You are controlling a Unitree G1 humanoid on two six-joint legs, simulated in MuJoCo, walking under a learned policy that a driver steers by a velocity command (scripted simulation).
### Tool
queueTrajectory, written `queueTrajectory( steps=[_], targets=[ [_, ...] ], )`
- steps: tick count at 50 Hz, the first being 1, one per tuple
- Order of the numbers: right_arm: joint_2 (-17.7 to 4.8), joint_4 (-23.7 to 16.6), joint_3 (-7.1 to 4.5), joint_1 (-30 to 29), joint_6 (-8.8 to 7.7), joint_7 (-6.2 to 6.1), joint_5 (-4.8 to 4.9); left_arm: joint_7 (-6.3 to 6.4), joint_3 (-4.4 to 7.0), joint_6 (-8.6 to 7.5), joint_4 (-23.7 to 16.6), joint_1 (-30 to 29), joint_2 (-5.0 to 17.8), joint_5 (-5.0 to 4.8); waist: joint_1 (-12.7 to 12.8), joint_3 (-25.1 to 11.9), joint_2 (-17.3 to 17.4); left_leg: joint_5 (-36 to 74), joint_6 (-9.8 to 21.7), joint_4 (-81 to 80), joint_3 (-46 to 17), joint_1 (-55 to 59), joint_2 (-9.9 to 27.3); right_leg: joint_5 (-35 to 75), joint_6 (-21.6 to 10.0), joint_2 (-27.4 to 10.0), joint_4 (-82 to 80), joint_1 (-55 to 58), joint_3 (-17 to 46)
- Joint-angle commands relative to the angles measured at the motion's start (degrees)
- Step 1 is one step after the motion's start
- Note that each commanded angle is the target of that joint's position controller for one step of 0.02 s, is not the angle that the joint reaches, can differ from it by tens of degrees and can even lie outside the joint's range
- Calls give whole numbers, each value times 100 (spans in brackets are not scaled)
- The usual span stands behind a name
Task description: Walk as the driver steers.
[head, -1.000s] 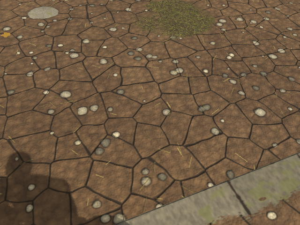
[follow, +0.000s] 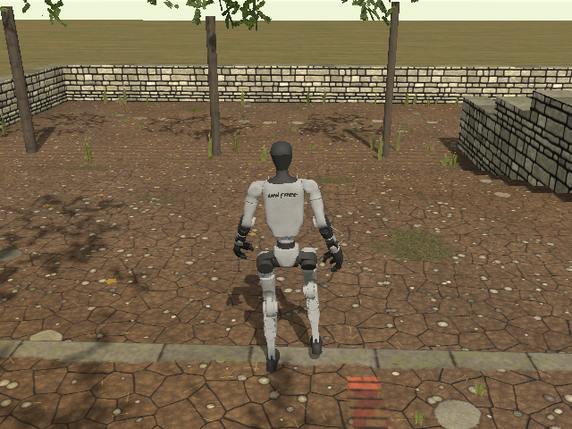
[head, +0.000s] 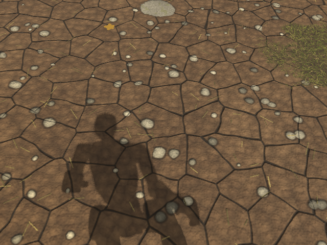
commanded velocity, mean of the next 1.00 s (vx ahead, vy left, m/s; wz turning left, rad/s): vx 0.10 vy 0.00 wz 0.27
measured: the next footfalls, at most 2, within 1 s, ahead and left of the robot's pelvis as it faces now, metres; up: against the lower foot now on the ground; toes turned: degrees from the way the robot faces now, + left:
right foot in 0.22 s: +0.26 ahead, -0.15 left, -0.04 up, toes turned +16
left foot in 0.56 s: +0.15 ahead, +0.07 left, +0.00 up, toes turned +13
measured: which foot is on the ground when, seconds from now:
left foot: down 0.00-0.26, up 0.28-0.54, down 0.56-1.00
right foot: up 0.00-0.20, down 0.22-1.00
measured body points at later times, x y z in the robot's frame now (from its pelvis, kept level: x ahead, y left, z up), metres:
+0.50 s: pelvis +0.14 -0.06 -0.02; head +0.17 -0.06 +0.42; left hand +0.18 +0.22 -0.15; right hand +0.37 -0.26 -0.12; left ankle +0.09 +0.06 -0.71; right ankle +0.22 -0.15 -0.76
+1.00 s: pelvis +0.18 -0.05 -0.05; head +0.18 -0.05 +0.40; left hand +0.17 +0.21 -0.19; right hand +0.28 -0.29 -0.19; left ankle +0.11 +0.06 -0.75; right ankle +0.22 -0.16 -0.78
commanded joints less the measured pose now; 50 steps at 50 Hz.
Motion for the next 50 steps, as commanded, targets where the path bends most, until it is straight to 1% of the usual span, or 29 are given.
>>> queueTrajectory(
  steps=[1, 6, 8, 11, 12, 13, 14, 15, 16, 17, 18, 20, 22, 25, 28, 29, 30, 31, 32, 34, 36, 38, 39, 40, 43, 45, 47, 48, 50],
  targets=[
    [-1206, -512, -325, -228, -35, -136, -42, 24, 8, -11, -350, -287, 195, 54, 157, -521, 586, 3298, 890, -249, -954, 375, 1165, 899, 152, 247, -647, 53, -94],
    [-1049, -555, -296, -129, 99, -223, -19, -34, 24, 31, -567, -584, 332, 38, -1, -476, 794, 2636, 662, 372, -1333, 317, 1106, 1427, 135, 329, -1379, 69, 217],
    [-1035, -590, -301, -185, 166, -270, 18, -63, 35, 33, -625, -617, 353, 21, -19, -395, 702, 1509, 500, 666, -1549, 21, 949, 1733, 207, 417, -2076, 541, 301],
    [-913, -765, -259, -455, 183, -326, -38, -55, 119, -11, -559, -137, 510, -23, 204, -412, 913, 1057, 362, 1460, -1954, -119, 780, 1669, 143, 313, -2610, 1116, 404],
    [-761, -794, -210, -458, 181, -316, -30, -36, 137, -58, -457, 207, 511, 27, 323, -529, 792, 759, 165, 2024, -1778, -179, 482, 2408, 73, 230, -3074, 1628, 231],
    [-510, -857, -155, -280, 184, -285, -61, -20, 152, -92, -374, 467, 616, 169, 246, -896, 179, 253, -140, 2766, -1152, -850, 80, 3594, -79, -144, -2793, 2681, 493],
    [-359, -954, -62, 252, 143, -251, 15, 21, 236, -76, -266, 884, 940, 299, 138, -1559, -1453, -1992, -500, 3934, -566, -2197, -375, 4479, -1031, -1425, -2663, 4213, 2313],
    [-708, -967, -68, 101, 161, -237, -76, 13, 148, -84, -271, 1080, 593, 191, 349, -1619, -1555, -2854, -722, 4896, -608, -2489, -173, 4788, -1314, -1823, -2756, 4216, 3006],
    [-870, -948, -112, 55, 209, -205, -11, 6, 83, -63, -344, 828, 491, 140, 227, -1507, -1213, -2639, -783, 5470, -749, -2594, -4, 3908, -1386, -1805, -2716, 4024, 2858],
    [-936, -868, -122, -197, 280, -231, -41, 4, 52, -10, -461, 529, 397, 125, 249, -1290, -583, -2348, -788, 5415, -587, -2445, 143, 2955, -1232, -1486, -2837, 3539, 2398],
    [-918, -943, -116, -537, 330, -244, -85, 7, 5, 34, -511, 330, 321, 115, 304, -908, -356, -2060, -757, 5117, -537, -2364, 193, 2554, -1213, -1329, -3035, 2958, 2127],
    [-624, -1038, -26, -744, 385, -227, -157, 28, -9, 106, -418, 204, 382, 118, 196, -586, -389, -1649, -681, 4297, -248, -1717, 256, 2632, -1131, -960, -3348, 2138, 1568],
    [-387, -1009, 66, -634, 330, -186, -200, 52, -2, 106, -331, 269, 400, 132, 166, -715, -614, -1344, -640, 3701, -19, -1171, 251, 3639, -1212, -876, -3389, 2002, 1195],
    [-334, -891, 114, -534, 272, -145, -137, 59, -27, 92, -284, 265, 347, 82, 118, -939, -701, -737, -607, 2722, 106, -542, 276, 4126, -1326, -863, -3317, 2039, 915],
    [-322, -750, 125, -548, 237, -79, -130, 70, -73, 174, -240, 440, 253, 5, 121, -783, -665, 475, -439, 1116, 204, 213, 190, 3347, -1158, -694, -3211, 1846, 814],
    [-340, -779, 118, -494, 223, -60, -142, 73, -95, 187, -206, 540, 251, -15, 6, -734, -688, 847, -301, 466, 99, 396, 312, 2763, -1002, -644, -3072, 1814, 825],
    [-1027, -738, -46, -821, 209, -66, -216, 43, -123, 164, -233, 1090, 81, 7, 519, -865, 737, 1607, 13, 860, -468, 535, 763, 2087, -597, -76, -2716, 1749, 244],
    [-645, -836, -3, -1125, 215, -66, -247, 13, -117, 143, -101, 1306, 123, 35, 499, -966, 955, 1137, 249, 975, -594, 258, 900, 1619, -296, 38, -2459, 1826, -23],
    [-270, -765, 80, -1006, 217, -37, -312, -28, -83, 172, -29, 1168, 227, 0, 313, -803, 767, 289, 244, 901, -695, -225, 874, 1372, -142, 46, -2413, 1973, -41],
    [-176, -629, 97, -927, 193, -16, -263, -33, -91, 334, 49, 1133, 87, 28, 249, -318, 320, -652, 70, 1045, -501, -929, 666, 1413, -17, 14, -2379, 2052, -7],
    [-233, -494, 73, -878, 134, -60, -246, -13, -97, 449, 79, 1240, 30, 86, 295, 24, 250, -1145, -68, 1301, -313, -1409, 505, 1322, -37, -39, -2431, 2097, 49],
    [-124, -374, 81, -770, 93, -116, -251, 8, -99, 485, 129, 1312, 61, 100, 221, 30, 109, -1209, -156, 1697, -184, -1494, 386, 1462, -136, -107, -2411, 2116, 103],
    [-6, -355, 110, -559, 88, -138, -215, 36, -89, 504, 166, 1169, 147, 93, -2, -10, -124, -959, -183, 1532, -106, -1196, 382, 1007, -240, -214, -2514, 1788, 268],
    [-145, -226, 74, -533, 113, -175, -194, 61, -91, 521, 159, 1171, 91, 65, 97, 36, 36, -1381, -144, 1456, -114, -1129, 395, -89, -259, -72, -2598, 1553, 227],
    [-400, -172, -47, -406, 70, -218, -125, 183, 4, 509, 146, 1180, 349, -100, 72, 486, -11, -3302, 168, 1148, -285, -1515, 414, -2614, -417, 99, -2459, 1034, 252],
    [-498, -42, -102, -210, -101, -197, -49, 196, -38, 328, 118, 1167, 40, -132, 85, 592, 190, -3645, 490, 741, -1041, -1495, 834, -2067, -401, 193, -1898, 899, 117],
    [-689, 140, -184, -36, -231, -185, -29, 102, -83, 133, 76, 1093, -301, -179, 111, 486, 903, -4004, 1046, 219, -2513, -1277, 1597, -683, -394, 386, -782, 681, -161],
    [-635, 146, -171, -99, -269, -186, -25, 49, -75, 66, 67, 1069, -277, -201, 135, 495, 918, -3850, 1160, 199, -2809, -1349, 1784, -592, -504, 293, -626, 658, -44],
    [-458, 142, -114, -343, -297, -138, -3, -24, -79, -18, 209, 1430, -354, -227, 387, 391, 909, -3303, 939, 459, -2300, -1560, 1693, -762, -659, 304, -1044, 1187, -180]
  ],
)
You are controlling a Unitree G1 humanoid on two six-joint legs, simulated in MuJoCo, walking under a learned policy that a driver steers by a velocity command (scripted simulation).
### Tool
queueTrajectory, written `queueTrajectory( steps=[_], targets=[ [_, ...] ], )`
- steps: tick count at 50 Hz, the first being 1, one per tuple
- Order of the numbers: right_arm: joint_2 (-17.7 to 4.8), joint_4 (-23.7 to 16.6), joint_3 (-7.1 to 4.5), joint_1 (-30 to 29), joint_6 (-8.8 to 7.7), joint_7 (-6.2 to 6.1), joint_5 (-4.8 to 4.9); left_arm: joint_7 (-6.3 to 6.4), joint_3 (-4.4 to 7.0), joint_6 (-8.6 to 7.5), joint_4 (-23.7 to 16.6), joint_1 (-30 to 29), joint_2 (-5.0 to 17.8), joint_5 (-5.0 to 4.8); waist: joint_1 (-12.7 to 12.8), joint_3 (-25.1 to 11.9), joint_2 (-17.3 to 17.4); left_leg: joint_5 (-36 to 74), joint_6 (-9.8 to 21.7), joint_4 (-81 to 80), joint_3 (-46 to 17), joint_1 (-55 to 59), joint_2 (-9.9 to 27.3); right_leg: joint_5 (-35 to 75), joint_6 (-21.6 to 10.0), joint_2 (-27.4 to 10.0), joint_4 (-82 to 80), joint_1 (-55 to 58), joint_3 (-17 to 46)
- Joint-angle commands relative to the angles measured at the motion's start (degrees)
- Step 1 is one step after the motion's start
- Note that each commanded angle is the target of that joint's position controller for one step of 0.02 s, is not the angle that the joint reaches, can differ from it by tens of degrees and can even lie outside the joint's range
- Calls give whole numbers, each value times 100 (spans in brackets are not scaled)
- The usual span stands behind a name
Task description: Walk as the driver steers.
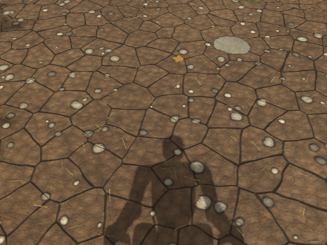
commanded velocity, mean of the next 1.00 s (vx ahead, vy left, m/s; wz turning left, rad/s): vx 0.45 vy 0.00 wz -0.18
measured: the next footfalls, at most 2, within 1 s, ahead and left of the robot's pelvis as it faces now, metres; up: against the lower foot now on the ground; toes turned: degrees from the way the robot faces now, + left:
left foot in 0.46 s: +0.37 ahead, +0.14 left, +0.00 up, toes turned +2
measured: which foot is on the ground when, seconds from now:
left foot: down 0.00-0.04, up 0.06-0.44, down 0.46-1.00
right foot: down 0.00-0.46, up 0.48-1.00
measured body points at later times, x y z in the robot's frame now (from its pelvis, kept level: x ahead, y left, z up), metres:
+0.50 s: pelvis +0.22 +0.04 -0.02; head +0.26 +0.05 +0.43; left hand +0.15 +0.30 -0.16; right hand +0.47 -0.19 -0.09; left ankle +0.34 +0.14 -0.74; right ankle +0.03 -0.12 -0.71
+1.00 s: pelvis +0.50 +0.02 -0.02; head +0.53 +0.00 +0.43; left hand +0.75 +0.20 -0.11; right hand +0.44 -0.25 -0.16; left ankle +0.34 +0.14 -0.73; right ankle +0.62 -0.11 -0.73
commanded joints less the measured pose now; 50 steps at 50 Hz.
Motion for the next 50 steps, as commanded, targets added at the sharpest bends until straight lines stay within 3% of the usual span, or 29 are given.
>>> queueTrajectory(
  steps=[1, 2, 3, 4, 5, 6, 7, 8, 10, 14, 17, 20, 22, 23, 24, 25, 26, 27, 28, 29, 31, 34, 37, 40, 43, 46, 48, 49, 50],
  targets=[
    [-620, -383, -130, -736, -152, 54, 44, -90, 50, -237, -41, 446, 106, -39, 491, 482, 806, -936, 857, -2056, -1940, -1305, 1182, 233, -182, 106, -403, 949, -351],
    [-421, -370, -81, -920, -140, 90, 18, -92, 131, -220, 317, 1258, 196, 1, 802, 250, 606, -248, 487, -1201, -1153, -1922, 786, 537, -156, 101, -573, 2140, -306],
    [1, -424, 20, -1033, -174, 131, 71, -68, 239, -241, 518, 1963, 589, 114, 988, 54, -581, 601, -65, 1429, -147, -2617, 105, -29, -539, -862, -1337, 2759, 1470],
    [-217, -612, -37, -875, -229, 100, 170, -107, 250, -248, 353, 1847, 1055, 168, 637, 99, -1088, -60, -228, 2727, -32, -3596, -178, -506, -1275, -1947, -2296, 2837, 3800],
    [-475, -768, -70, -1091, -287, 64, 364, -93, 251, -248, 268, 1580, 1131, 222, 607, 347, -993, 86, -70, 3134, -400, -4164, 152, -1771, -1615, -2353, -2732, 2463, 4531],
    [-542, -791, -56, -1191, -307, 44, 377, -52, 138, -256, 75, 1114, 809, 203, 466, 679, -699, 530, 19, 3283, -462, -4430, 397, -1866, -1416, -2185, -2728, 2274, 4040],
    [-558, -703, -60, -1096, -314, 37, 237, -28, 36, -255, -43, 775, 621, 222, 290, 758, -439, 1216, 61, 2680, -506, -4181, 610, -1270, -1124, -1887, -2702, 1891, 3220],
    [-577, -617, -84, -1040, -301, 24, 94, -5, -4, -243, -117, 590, 573, 243, 193, 727, -431, 1561, 38, 2206, -462, -3770, 738, -602, -920, -1643, -2761, 1568, 2674],
    [-527, -591, -80, -1094, -275, 74, -51, 75, -39, -208, -84, 689, 540, 231, 182, 669, -464, 2184, -130, 1454, -307, -3234, 803, 649, -782, -1350, -2903, 1263, 1826],
    [-196, -804, 112, -1929, -238, 200, 29, 202, 17, -150, -28, 1005, 791, 147, 424, 634, -442, 3137, -326, -889, 151, -1919, 427, 1698, -606, -958, -3085, 872, 689],
    [-328, -952, 122, -2345, -238, 312, 107, 183, 52, -149, 28, 1220, 886, 52, 509, 685, -498, 3338, -266, -1614, 156, -1510, 308, 1617, -608, -1193, -3098, 1149, 677],
    [-561, -1041, 74, -2388, -263, 390, 106, 172, 100, -107, 48, 1175, 938, 50, 332, 652, -542, 3070, 5, -2022, 76, -1264, 271, 2153, -477, -1458, -2789, 1750, 686],
    [-907, -862, -88, -1615, -257, 371, 72, 147, 126, -72, -19, 1018, 1005, 94, -173, 54, -599, 2645, 276, -2030, 284, -38, 11, 4118, -280, -1260, -1674, 1871, 382],
    [-1166, -595, -209, -576, -246, 332, 70, 140, 87, -52, -105, 921, 915, 145, -665, -604, -530, 2610, 486, -1863, 99, 1470, 164, 4311, -99, -983, -409, 1266, 132],
    [-1739, -406, -336, 391, -232, 303, -66, 116, -60, -105, -274, 1344, 407, 204, -727, -1683, 610, 2175, 1190, -1861, -2003, 3899, 1650, 2503, 238, -348, 1886, -754, -225],
    [-1710, -247, -305, 788, -212, 362, -24, 71, -171, -243, -203, 1633, 95, 125, -689, -2440, 1720, 716, 1666, -3036, -4356, 4586, 2473, -1061, 329, 298, 3253, -1902, 389],
    [-1276, -259, -175, 458, -225, 353, -5, 60, 20, -325, -292, 1082, 744, -81, -716, -1543, 1244, 272, 1343, -3273, -3955, 3968, 2289, -852, 223, -12, 3824, -2564, 676],
    [-1110, -353, -106, -140, -240, 331, 15, 79, 73, -357, -484, 521, 947, -117, -570, -733, 890, 705, 1097, -3381, -3029, 2963, 2132, -225, 124, -308, 3715, -2689, 476],
    [-941, -417, -46, -631, -257, 330, -27, 121, 94, -340, -520, 280, 919, -33, -357, -359, 495, 1350, 973, -3562, -2335, 2066, 1913, 299, 114, -559, 3399, -2368, 373],
    [-783, -426, -4, -924, -290, 348, -91, 143, 123, -269, -503, 321, 799, 23, -126, -150, 537, 1774, 876, -3766, -1787, 1457, 1683, 626, 111, -733, 3107, -2023, 412],
    [-640, -333, 13, -1076, -344, 372, -146, 123, 112, -96, -428, 596, 517, 6, 116, -75, 672, 2132, 836, -4080, -1125, 900, 1472, 892, 126, -834, 2914, -1553, 442],
    [-814, -135, -36, -917, -397, 319, -171, 139, 154, 27, -573, 319, 515, 25, 176, 193, 443, 2848, 892, -4290, -471, 789, 1479, 1494, 199, -790, 2537, -1970, 596],
    [-901, -5, -39, -780, -370, 222, -179, 80, 173, -12, -758, -143, 538, 78, 101, 320, 354, 3314, 808, -4340, 75, 977, 1397, 2431, 254, -659, 1605, -2219, 616],
    [-1016, 59, -35, -664, -334, 139, -142, -38, 107, -46, -975, -753, 451, 102, -97, 464, 275, 3409, 668, -4416, 561, 1088, 1322, 3096, 254, -592, 650, -2014, 186],
    [-1120, 229, -56, -252, -240, 98, -91, -145, 21, -40, -1284, -1362, 345, 104, -351, 669, 151, 3611, 650, -4276, 754, 1776, 1517, 2988, 180, -578, 116, -2286, -27],
    [-1233, 302, -94, -56, -80, 94, -36, -276, 0, -40, -1641, -1773, 374, 87, -423, 739, 182, 4405, 617, -3803, 904, 2556, 1744, 2230, 32, -483, -170, -2560, -317],
    [-1396, 227, -132, -184, 5, 64, -3, -343, 54, -27, -1786, -1687, 500, 82, -236, 502, 396, 6187, 502, -3184, 1103, 2687, 1756, 1581, -152, -180, -245, -1953, -712],
    [-1492, 185, -157, -226, 47, 34, 6, -355, 120, -11, -1790, -1421, 629, 74, -49, 247, 568, 7255, 446, -2655, 1175, 2705, 1747, 1254, -266, 48, -187, -1429, -905],
    [-1567, 150, -173, -287, 94, 11, -3, -349, 240, 0, -1689, -797, 852, 43, 314, -118, 652, 7901, 375, -1759, 1240, 2567, 1678, 1089, -427, 284, -260, -579, -992]
  ],
)
Keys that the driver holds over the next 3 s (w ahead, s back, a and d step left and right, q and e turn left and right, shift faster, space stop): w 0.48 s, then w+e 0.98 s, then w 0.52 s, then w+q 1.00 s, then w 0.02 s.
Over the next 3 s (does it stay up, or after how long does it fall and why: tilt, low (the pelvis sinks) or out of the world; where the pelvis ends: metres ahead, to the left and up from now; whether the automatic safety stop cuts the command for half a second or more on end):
stays up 1.50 -0.43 0.00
